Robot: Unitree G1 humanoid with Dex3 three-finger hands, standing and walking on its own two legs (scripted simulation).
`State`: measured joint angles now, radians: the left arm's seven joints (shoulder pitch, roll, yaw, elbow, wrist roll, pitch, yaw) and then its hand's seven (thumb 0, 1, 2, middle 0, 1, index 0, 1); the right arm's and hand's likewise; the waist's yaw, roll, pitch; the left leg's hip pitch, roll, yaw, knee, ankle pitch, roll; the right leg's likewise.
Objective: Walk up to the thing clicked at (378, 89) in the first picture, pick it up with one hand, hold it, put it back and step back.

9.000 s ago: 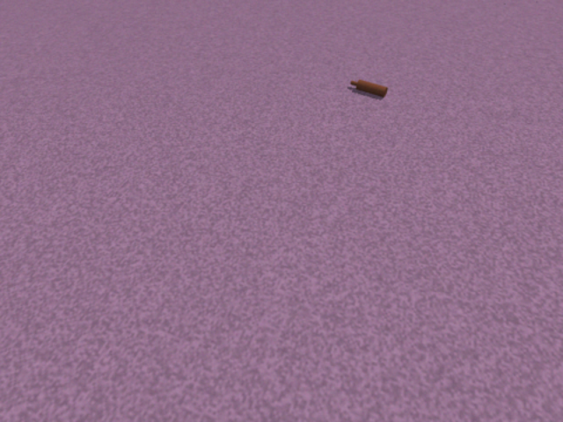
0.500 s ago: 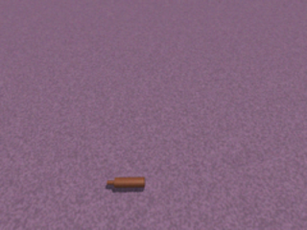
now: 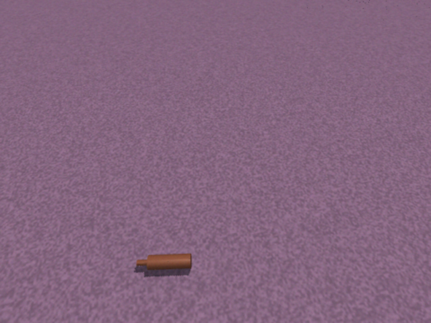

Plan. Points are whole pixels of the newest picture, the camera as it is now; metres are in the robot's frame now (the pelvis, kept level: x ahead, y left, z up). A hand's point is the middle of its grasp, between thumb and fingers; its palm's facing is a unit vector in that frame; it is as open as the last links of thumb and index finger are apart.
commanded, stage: walk up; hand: left
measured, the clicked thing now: (164, 261) +0.50 +0.27 -0.74
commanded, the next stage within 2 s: stand in 1.90 s
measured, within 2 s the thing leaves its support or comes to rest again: neither
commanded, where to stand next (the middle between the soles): +0.13 +0.00 m, yaw +2 degrees
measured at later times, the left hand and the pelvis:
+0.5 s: hand out of the picture +0.14 +0.24 -0.17, palm faces +0.05 -0.93 -0.37, open 7.4 cm; pelvis +0.08 -0.03 -0.02, yaw +3 degrees
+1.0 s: hand out of the picture +0.15 +0.25 -0.15, palm faces +0.02 -0.92 -0.39, open 7.4 cm; pelvis +0.08 -0.02 -0.01, yaw +2 degrees
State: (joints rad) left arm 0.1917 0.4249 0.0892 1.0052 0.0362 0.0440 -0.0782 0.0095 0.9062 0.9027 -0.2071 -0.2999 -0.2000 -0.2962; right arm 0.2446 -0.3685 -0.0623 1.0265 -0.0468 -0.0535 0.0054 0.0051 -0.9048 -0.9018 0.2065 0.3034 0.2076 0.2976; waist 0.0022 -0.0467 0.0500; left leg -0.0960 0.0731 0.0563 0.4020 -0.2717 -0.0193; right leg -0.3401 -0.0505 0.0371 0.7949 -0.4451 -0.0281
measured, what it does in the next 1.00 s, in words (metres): steps on the spot: right foot, then left foot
